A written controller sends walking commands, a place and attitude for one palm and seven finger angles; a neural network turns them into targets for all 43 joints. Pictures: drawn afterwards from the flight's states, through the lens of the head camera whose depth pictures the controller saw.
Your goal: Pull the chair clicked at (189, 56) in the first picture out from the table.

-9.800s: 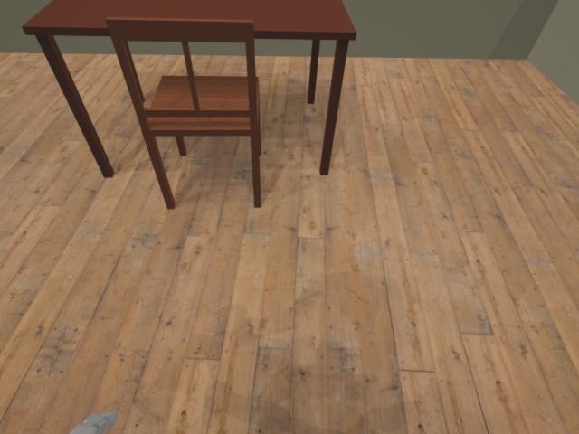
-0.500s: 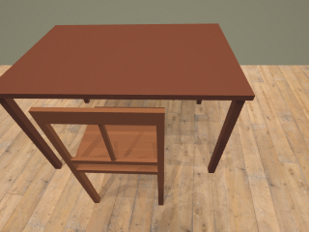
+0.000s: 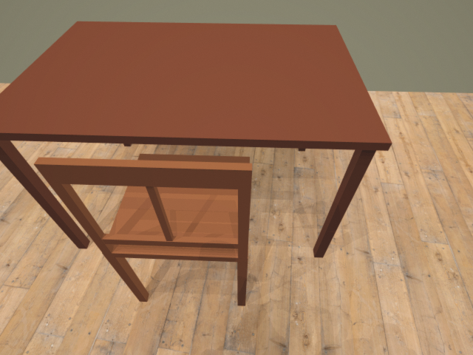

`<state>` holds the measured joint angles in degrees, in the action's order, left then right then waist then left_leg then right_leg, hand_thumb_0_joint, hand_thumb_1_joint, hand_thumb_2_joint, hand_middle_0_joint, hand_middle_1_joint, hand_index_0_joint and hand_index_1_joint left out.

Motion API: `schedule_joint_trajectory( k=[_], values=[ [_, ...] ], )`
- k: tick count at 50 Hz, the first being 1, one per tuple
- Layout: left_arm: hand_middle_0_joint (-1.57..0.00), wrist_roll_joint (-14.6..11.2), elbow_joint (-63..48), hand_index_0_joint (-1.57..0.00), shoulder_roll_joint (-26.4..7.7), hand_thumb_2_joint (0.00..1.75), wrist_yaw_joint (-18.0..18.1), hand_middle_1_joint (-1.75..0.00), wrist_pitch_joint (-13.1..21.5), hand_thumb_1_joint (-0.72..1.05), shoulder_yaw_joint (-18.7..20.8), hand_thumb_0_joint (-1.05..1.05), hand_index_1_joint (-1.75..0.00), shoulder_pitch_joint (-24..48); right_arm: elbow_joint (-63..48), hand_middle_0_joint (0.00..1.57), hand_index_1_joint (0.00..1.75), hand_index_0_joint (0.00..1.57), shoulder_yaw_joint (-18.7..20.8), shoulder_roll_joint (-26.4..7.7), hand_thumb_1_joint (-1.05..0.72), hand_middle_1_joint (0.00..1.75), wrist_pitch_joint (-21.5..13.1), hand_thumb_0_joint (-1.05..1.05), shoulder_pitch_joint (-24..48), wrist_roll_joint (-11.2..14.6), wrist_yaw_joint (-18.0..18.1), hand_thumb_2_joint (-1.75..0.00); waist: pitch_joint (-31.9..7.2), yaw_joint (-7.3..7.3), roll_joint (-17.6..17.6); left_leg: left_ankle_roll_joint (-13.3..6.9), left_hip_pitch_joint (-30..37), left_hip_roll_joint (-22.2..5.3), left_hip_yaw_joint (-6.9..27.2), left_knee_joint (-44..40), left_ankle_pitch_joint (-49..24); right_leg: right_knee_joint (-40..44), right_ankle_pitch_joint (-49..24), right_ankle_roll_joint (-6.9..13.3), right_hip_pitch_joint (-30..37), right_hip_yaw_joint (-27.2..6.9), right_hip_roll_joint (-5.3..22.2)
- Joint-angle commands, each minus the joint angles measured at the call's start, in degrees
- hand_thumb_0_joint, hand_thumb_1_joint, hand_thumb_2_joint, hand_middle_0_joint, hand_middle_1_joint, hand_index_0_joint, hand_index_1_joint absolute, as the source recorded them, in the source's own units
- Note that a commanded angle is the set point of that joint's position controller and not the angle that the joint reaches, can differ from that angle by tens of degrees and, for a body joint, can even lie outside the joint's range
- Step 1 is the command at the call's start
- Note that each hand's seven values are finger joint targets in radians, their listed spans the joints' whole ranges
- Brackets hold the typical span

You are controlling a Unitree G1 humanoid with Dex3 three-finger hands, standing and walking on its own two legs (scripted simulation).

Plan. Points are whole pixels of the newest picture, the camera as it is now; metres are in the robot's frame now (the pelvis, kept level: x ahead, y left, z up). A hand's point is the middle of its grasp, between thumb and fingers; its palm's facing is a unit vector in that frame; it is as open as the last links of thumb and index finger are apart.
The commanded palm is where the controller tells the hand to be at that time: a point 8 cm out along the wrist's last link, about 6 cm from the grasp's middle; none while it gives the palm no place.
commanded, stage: raise the hand toward the chair's back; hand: left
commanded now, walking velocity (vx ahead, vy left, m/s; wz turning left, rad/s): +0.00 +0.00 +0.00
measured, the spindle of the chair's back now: (161, 214) +0.45 +0.22 -0.12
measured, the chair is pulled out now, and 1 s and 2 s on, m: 0.00 0.00 0.00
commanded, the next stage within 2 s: none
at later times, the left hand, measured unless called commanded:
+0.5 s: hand out of the picture +0.12 +0.16 -0.09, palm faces +0.08 -1.00 +0.01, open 9.7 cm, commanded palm +0.11 +0.23 -0.06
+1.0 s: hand (120, 339) +0.16 +0.20 -0.05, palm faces +0.09 -0.99 -0.07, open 14.1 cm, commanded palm +0.13 +0.25 -0.05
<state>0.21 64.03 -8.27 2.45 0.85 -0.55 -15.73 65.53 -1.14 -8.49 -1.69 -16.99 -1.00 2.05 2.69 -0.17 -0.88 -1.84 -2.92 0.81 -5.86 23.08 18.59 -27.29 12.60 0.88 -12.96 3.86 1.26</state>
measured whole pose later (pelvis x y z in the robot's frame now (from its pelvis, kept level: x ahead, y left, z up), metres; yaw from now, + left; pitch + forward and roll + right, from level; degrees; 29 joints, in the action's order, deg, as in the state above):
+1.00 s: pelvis -0.05 +0.00 -0.09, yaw +3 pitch +16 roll -2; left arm -14.9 -0.4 -12.9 -13.9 25.6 11.1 -23.5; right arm 31.7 0.8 -13.8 -13.5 -15.8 1.0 1.8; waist -7.6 -1.2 -0.7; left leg -2.2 -50.2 -0.6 -1.7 67.2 33.4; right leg -62.6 23.5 1.9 -55.4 7.6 3.4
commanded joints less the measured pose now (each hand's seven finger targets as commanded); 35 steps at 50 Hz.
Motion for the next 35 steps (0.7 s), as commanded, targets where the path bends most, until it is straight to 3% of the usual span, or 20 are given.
schedule_joint_trajectory(
  k=[1,2,3,4,5,6,7,9,10,11,12,14,16,18,20,22,24,27,31,35],
  values=[
    [-0.2,0.74,1.24,-0.2,-7.56,0.9,2.22,-0.3,1.54,0.9,1.11,0.0,-0.3,-8.54,-4.78,0.2,0.3,0.2,1.62,-7.14,-0.9,0.3,-0.84,0.0,0.39,1.01,-0.27,-0.9,0.99,2.24,9.06,1.02,-10.56,-9.2,4.25,6.6,-25.7,-0.72,-38.21,0.48,5.09,-6.28,7.49],
    [-0.2,-10.85,-85.67,-0.2,-19.06,0.89,0.79,-0.3,14.03,0.88,7.64,0.0,-0.3,35.96,-25.8,0.2,0.3,0.2,2.92,-17.01,-0.9,0.3,-9.87,0.0,0.5,3.99,2.25,-0.9,-26.85,-3.83,-5.56,1.69,-0.04,-2.1,7.6,0.04,-28.53,-2.59,-24.7,0.78,9.41,-6.37,2.44],
    [-0.2,-6.22,-70.71,-0.2,-13.82,0.88,2.75,-0.29,9.93,0.85,5.79,0.0,-0.29,12.7,-23.14,0.2,0.3,0.2,1.48,-11.98,-0.9,0.3,-14.58,0.0,6.39,2.57,3.69,-0.9,-23.24,-0.06,-14.29,2.2,1.86,-3.23,5.43,-1.44,-37.05,-3.54,-10.68,2.62,6.84,-4.86,-0.14],
    [-0.19,-6.35,-53.21,-0.19,-5.16,0.87,4.63,-0.29,7.42,0.83,2.37,0.0,-0.29,3.87,-16.57,0.2,0.3,0.2,2.28,-11.23,-0.9,0.3,-15.26,0.0,4.02,2.32,3.88,-0.9,-16.41,-0.79,-11.93,3.62,-1.53,-3.84,4.7,-0.46,-31.35,-3.24,-5.67,1.38,1.53,-1.79,0.42],
    [-0.19,-7.78,-49.76,-0.19,2.98,0.86,4.9,-0.29,2.24,0.81,-2.25,0.0,-0.29,-7.41,-19.28,0.2,0.3,0.2,2.85,-9.38,-0.9,0.3,-15.73,0.0,2.14,3.72,2.72,-0.9,-10.15,-0.99,-8.34,3.83,-6.67,-4.07,6.18,-1.16,-26.59,-2.81,-1.42,0.61,-2.42,-0.26,0.7],
    [-0.19,-9.81,-64.46,-0.19,1.07,0.85,3.6,-0.28,4.07,0.78,-3.25,0.0,-0.28,3.28,-24.03,0.2,0.3,0.2,2.19,-11.85,-0.9,0.3,-16.72,0.0,4.57,4.01,2.32,-0.9,-4.2,-1.76,-4.87,3.08,-10.55,-3.39,7.37,0.11,-18.06,-1.45,-2.57,0.54,-3.56,-0.41,0.58],
    [-0.19,-9.61,-65.91,-0.19,-3.05,0.84,2.83,-0.28,7.49,0.76,0.55,0.0,-0.28,5.58,-25.78,0.2,0.3,0.2,3.08,-13.57,-0.9,0.3,-17.93,0.0,6.06,3.07,2.7,-0.9,-3.82,-2.62,0.21,2.39,-12.88,-2.62,7.42,2.1,-12.75,-0.67,-0.93,0.49,-4.69,-0.15,0.69],
    [-0.18,-9.2,-56.59,-0.18,-3.45,0.82,0.48,-0.27,12.26,0.71,3.72,0.0,-0.27,0.27,-28.3,0.2,0.3,0.2,3.92,-13.73,-0.9,0.3,-18.78,0.0,4.37,2.18,2.55,-0.9,0.42,-3.0,14.34,0.91,-21.96,-1.11,7.55,6.83,-3.83,-1.9,7.8,-0.15,-12.1,0.82,0.23],
    [-0.18,-9.67,-50.14,-0.18,-2.57,0.81,-1.85,-0.27,14.79,0.69,5.32,0.0,-0.27,-5.51,-29.76,0.2,0.3,0.2,4.32,-13.59,-0.9,0.3,-18.68,0.0,4.88,2.2,1.87,-0.9,2.89,-1.47,17.16,0.98,-26.19,-0.6,7.18,9.14,-0.45,-2.99,12.13,0.06,-14.84,0.48,0.43],
    [-0.18,-10.56,-48.13,-0.18,-0.6,0.8,-4.74,-0.26,18.65,0.67,5.38,0.0,-0.26,-9.79,-32.02,0.2,0.3,0.2,4.49,-13.01,-0.9,0.3,-18.97,0.0,5.17,2.11,0.97,-0.9,0.25,0.01,20.96,1.18,-29.78,0.11,6.76,12.09,1.32,-5.82,14.74,-0.01,-15.92,0.28,0.34],
    [-0.17,-11.71,-48.72,-0.17,-0.42,0.79,-7.79,-0.26,22.96,0.64,6.42,0.0,-0.26,-14.0,-34.27,0.2,0.3,0.2,5.09,-12.79,-0.9,0.3,-19.34,0.0,6.71,1.83,0.1,-0.9,-2.85,1.76,19.88,1.51,-33.08,0.53,5.76,15.13,2.13,-8.79,15.15,0.16,-16.24,-0.6,0.42],
    [-0.17,-13.58,-51.14,-0.17,-3.27,0.77,-14.24,-0.25,31.05,0.6,10.81,0.0,-0.25,-19.68,-38.13,0.2,0.3,0.2,6.01,-13.03,-0.9,0.3,-19.1,0.0,9.09,1.34,-1.99,-0.9,-10.34,4.06,12.64,2.46,-36.88,1.85,3.72,20.54,0.19,-14.78,8.43,1.14,-13.46,-2.0,0.71],
    [-0.16,-12.99,-50.46,-0.16,-7.45,0.75,-19.98,-0.25,36.98,0.55,14.14,0.0,-0.25,-20.06,-40.46,0.2,0.3,0.2,6.48,-13.36,-0.9,0.3,-18.05,0.0,10.14,1.41,-3.88,-0.9,-13.17,4.51,-0.32,3.17,-39.09,2.4,3.0,25.3,-1.76,-19.83,2.5,2.48,-14.71,-3.51,1.53],
    [-0.16,-12.7,-52.49,-0.16,-8.02,0.73,-21.53,-0.24,36.74,0.5,13.76,0.0,-0.24,-18.36,-43.18,0.2,0.3,0.2,6.38,-12.8,-0.9,0.3,-16.64,0.0,11.97,2.11,-4.02,-0.9,-14.54,4.7,0.81,2.13,-45.24,2.61,2.13,28.55,0.16,-22.33,3.35,2.08,-17.14,-5.47,1.77],
    [-0.16,-14.31,-59.72,-0.16,-9.3,0.71,-21.38,-0.23,35.45,0.46,14.09,0.0,-0.23,-11.37,-45.45,0.2,0.3,0.2,6.53,-12.98,-0.9,0.3,-15.51,0.0,11.68,2.37,-3.47,-0.9,-16.37,3.48,1.67,1.48,-47.8,2.41,2.69,31.01,3.12,-22.45,9.17,1.52,-19.58,-7.92,1.81],
    [-0.15,-15.29,-69.25,-0.15,-10.22,0.69,-19.48,-0.22,36.35,0.41,14.46,0.0,-0.22,-5.09,-47.19,0.2,0.3,0.2,6.41,-12.33,-0.9,0.3,-15.72,0.0,10.79,2.42,-2.79,-0.9,-20.66,2.39,-2.61,0.9,-47.62,1.64,3.57,33.01,4.11,-23.34,13.24,1.29,-21.43,-9.13,1.68],
    [-0.15,-15.75,-78.07,-0.15,-11.02,0.67,-17.22,-0.22,38.93,0.36,14.73,0.0,-0.22,-0.92,-46.25,0.2,0.3,0.2,6.1,-11.47,-0.9,0.3,-16.1,0.0,7.97,1.95,-1.94,-0.9,-24.93,0.58,-6.12,0.58,-45.38,0.72,4.71,35.28,1.05,-25.43,9.28,1.15,-21.72,-8.82,1.14],
    [-0.14,-15.09,-83.27,-0.14,-9.99,0.64,-17.34,-0.2,41.42,0.29,10.7,0.0,-0.2,2.76,-43.62,0.2,0.3,0.2,5.21,-11.64,-0.9,0.3,-16.69,0.0,6.28,1.5,-0.74,-0.9,-25.79,-3.14,-4.16,0.1,-45.97,-0.52,6.58,38.52,0.33,-27.58,8.1,1.01,-25.88,-8.11,0.37],
    [-0.13,-15.1,-76.36,-0.13,-11.5,0.6,-23.6,-0.19,37.42,0.2,8.21,0.0,-0.19,4.54,-41.46,0.2,0.3,0.2,4.13,-13.33,-0.9,0.3,-17.31,0.0,6.3,2.14,0.12,-0.9,-22.39,-5.2,-3.37,-0.24,-49.93,-0.96,7.73,40.63,3.36,-27.55,12.24,0.76,-28.93,-7.16,0.2],
    [-0.12,-17.5,-63.79,-0.12,-13.21,0.56,-27.87,-0.18,23.68,0.11,14.17,0.0,-0.18,-7.04,-43.28,0.2,0.3,0.2,4.43,-13.39,-0.9,0.3,-15.65,0.0,8.27,4.2,0.88,-0.9,-24.69,-0.74,4.07,0.01,-52.14,-0.05,7.54,36.98,3.72,-24.59,15.05,-0.02,-21.31,-6.88,0.5]
  ],
)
